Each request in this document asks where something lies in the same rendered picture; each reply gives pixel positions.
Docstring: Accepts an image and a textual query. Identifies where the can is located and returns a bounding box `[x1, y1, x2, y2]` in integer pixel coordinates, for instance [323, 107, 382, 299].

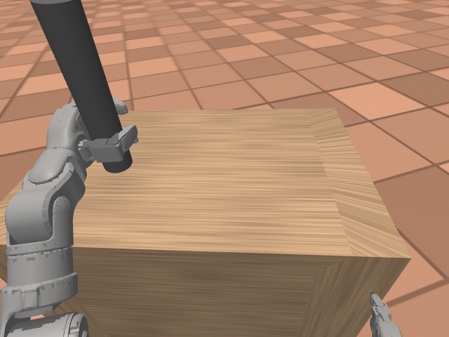
[29, 0, 133, 173]

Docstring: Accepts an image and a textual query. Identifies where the left robot arm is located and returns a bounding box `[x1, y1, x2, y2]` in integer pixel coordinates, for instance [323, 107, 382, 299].
[0, 148, 89, 337]

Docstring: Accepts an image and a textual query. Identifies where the right robot hand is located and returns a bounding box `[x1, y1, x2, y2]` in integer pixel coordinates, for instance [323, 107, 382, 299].
[370, 292, 402, 337]

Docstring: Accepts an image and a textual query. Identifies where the left robot hand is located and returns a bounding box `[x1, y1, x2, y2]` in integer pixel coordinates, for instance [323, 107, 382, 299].
[46, 97, 138, 169]

